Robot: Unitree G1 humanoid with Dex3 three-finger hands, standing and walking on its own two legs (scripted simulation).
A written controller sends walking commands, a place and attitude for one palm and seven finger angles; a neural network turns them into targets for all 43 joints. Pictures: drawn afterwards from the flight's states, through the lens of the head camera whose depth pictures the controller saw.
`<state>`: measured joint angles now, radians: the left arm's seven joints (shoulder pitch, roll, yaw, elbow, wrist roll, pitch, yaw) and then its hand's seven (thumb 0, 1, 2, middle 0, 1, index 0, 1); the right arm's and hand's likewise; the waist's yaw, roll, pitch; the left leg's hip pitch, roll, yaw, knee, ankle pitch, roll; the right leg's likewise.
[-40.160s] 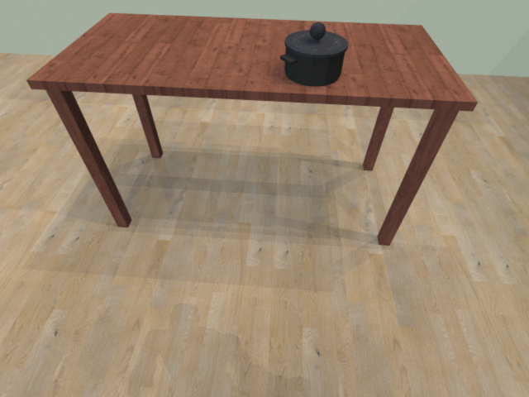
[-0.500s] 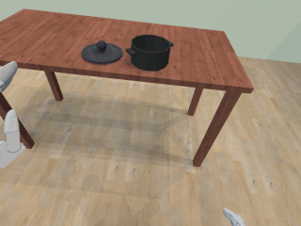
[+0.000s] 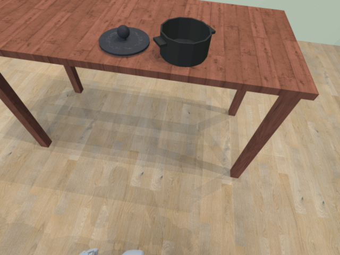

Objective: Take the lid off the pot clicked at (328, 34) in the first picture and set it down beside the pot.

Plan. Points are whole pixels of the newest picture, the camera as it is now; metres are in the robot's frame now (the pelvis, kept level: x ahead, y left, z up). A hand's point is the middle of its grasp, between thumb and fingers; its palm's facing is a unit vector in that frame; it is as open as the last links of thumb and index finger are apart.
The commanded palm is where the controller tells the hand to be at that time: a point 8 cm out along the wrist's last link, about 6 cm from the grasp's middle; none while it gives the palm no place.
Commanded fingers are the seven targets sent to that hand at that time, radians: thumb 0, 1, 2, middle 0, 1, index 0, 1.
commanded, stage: let the arm hang, fingers relaxed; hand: left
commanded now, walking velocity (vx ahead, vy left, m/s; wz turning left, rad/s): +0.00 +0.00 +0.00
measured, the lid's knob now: (123, 31) +0.83 +0.21 +0.06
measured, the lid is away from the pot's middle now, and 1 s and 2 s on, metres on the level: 0.23 0.23 0.23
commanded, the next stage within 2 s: look to check the result in 0.66 s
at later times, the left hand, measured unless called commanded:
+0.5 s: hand out of the picture +0.11 +0.18 -0.16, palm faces +0.00 -0.98 -0.18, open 7.3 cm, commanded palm none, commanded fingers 0.00 0.90 0.90 -0.20 -0.30 -0.20 -0.30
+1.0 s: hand out of the picture +0.04 +0.18 -0.16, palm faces +0.00 -0.98 -0.19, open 7.3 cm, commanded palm none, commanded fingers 0.00 0.90 0.90 -0.20 -0.30 -0.20 -0.30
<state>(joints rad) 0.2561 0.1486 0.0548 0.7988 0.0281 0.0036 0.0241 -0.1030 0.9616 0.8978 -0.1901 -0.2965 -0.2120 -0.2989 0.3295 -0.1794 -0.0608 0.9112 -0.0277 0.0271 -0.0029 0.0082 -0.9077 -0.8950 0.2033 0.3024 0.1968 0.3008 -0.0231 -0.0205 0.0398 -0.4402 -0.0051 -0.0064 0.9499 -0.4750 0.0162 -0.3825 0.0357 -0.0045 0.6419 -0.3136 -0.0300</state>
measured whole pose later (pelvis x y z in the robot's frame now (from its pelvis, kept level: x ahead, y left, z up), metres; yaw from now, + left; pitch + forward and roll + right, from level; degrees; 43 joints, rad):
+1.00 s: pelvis +0.02 +0.01 +0.01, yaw -3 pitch -1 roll -1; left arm 0.26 0.15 0.04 1.09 0.01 0.01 0.04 0.00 0.93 0.90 -0.20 -0.30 -0.20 -0.30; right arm 0.33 -0.09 -0.05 1.08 -0.01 0.00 -0.04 0.00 -0.91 -0.90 0.20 0.30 0.20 0.30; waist -0.02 0.00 0.05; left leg -0.10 0.01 0.04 0.48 -0.36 0.02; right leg -0.20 0.04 0.02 0.49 -0.26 -0.01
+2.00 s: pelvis +0.01 +0.01 +0.02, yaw -3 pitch -1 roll -1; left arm 0.30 0.12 0.04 1.12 0.01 0.00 0.04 0.01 0.93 0.90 -0.20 -0.30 -0.20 -0.30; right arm 0.34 -0.08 -0.04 1.11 -0.01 -0.01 -0.04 0.00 -0.91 -0.90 0.20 0.30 0.20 0.30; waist -0.01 0.00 0.04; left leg -0.12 0.00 0.05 0.47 -0.34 0.03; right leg -0.22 0.03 0.03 0.47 -0.24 0.00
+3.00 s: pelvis +0.01 +0.02 +0.02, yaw -3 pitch -1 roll -1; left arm 0.30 0.12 0.03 1.13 0.01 0.00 0.04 0.01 0.92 0.90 -0.20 -0.30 -0.20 -0.30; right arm 0.34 -0.08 -0.04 1.12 -0.01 -0.02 -0.05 0.00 -0.91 -0.90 0.20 0.30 0.19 0.30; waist -0.01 -0.01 0.04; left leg -0.11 0.00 0.04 0.47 -0.34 0.03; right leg -0.20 0.02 0.03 0.46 -0.24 0.00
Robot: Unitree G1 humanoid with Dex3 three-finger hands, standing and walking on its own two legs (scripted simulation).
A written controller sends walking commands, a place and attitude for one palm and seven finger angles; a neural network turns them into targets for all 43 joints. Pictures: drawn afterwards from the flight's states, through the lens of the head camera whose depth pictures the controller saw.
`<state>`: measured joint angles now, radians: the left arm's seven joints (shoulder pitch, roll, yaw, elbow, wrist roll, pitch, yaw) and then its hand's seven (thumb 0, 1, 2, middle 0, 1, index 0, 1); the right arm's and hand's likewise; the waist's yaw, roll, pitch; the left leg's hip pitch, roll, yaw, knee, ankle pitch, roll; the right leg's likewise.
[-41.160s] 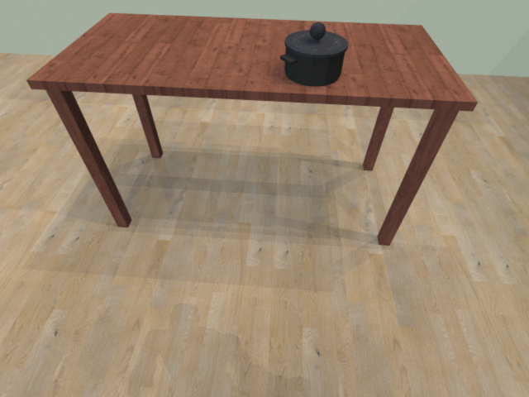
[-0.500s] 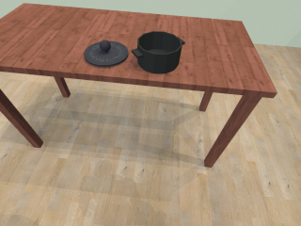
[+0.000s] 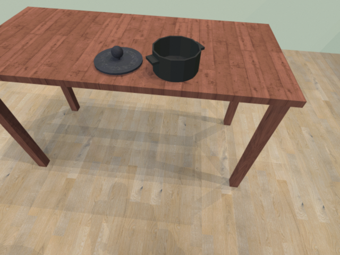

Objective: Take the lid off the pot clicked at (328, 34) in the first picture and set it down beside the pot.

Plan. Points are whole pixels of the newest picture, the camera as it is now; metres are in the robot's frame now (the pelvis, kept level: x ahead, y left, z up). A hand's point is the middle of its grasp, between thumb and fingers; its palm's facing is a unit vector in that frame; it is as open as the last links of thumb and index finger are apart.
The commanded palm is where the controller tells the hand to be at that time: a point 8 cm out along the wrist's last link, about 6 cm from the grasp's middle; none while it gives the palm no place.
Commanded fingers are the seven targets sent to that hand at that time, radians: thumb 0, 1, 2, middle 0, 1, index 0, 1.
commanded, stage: look to check the result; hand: left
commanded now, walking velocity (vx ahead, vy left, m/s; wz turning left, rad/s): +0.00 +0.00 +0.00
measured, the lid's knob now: (117, 52) +0.80 +0.24 +0.05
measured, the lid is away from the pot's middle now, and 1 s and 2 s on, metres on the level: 0.23 0.23 0.23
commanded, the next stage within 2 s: stand and wait in 0.06 s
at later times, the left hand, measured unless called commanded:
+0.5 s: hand out of the picture -0.02 +0.16 -0.18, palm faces +0.05 -0.99 -0.16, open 7.3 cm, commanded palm none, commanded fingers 0.00 0.90 0.90 -0.20 -0.30 -0.20 -0.30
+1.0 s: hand out of the picture -0.02 +0.17 -0.18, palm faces +0.05 -0.98 -0.17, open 7.3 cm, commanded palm none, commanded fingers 0.00 0.90 0.90 -0.20 -0.30 -0.20 -0.30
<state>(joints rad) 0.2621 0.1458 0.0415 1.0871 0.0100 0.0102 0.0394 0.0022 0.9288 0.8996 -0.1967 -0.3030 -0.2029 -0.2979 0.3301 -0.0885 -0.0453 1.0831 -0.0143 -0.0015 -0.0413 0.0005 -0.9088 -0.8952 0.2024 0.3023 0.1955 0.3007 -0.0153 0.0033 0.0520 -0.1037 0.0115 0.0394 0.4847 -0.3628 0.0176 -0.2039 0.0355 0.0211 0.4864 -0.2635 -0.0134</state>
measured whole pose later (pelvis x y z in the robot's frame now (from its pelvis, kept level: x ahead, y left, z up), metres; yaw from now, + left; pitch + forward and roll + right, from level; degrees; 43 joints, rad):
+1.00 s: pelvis -0.01 +0.01 +0.00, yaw +0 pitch -1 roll -1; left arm 0.30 0.12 0.04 1.12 0.01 0.00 0.04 0.01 0.93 0.90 -0.20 -0.30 -0.20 -0.30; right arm 0.34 -0.08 -0.04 1.11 -0.01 -0.01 -0.04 0.00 -0.91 -0.90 0.20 0.30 0.20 0.30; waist -0.01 0.00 0.04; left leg -0.12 0.00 0.05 0.47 -0.34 0.03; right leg -0.22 0.03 0.03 0.47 -0.24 0.00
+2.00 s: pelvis -0.01 +0.01 +0.00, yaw +0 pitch -1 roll -1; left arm 0.30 0.12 0.03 1.13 0.01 0.00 0.04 0.01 0.92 0.90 -0.20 -0.30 -0.20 -0.30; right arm 0.34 -0.08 -0.04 1.12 -0.01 -0.02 -0.05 0.00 -0.91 -0.90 0.20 0.30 0.19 0.30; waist -0.01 -0.01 0.04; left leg -0.11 0.00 0.04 0.47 -0.34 0.03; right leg -0.20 0.02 0.03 0.46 -0.24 0.00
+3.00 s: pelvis -0.01 +0.01 +0.00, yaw +0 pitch -1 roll -1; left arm 0.31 0.11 0.03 1.13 0.01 0.00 0.05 0.01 0.92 0.90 -0.20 -0.30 -0.20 -0.30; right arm 0.34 -0.07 -0.04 1.13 -0.01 -0.02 -0.05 0.00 -0.91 -0.90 0.20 0.30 0.19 0.30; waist -0.01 0.00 0.04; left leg -0.10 -0.01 0.05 0.46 -0.34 0.03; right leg -0.20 0.02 0.03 0.47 -0.24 0.00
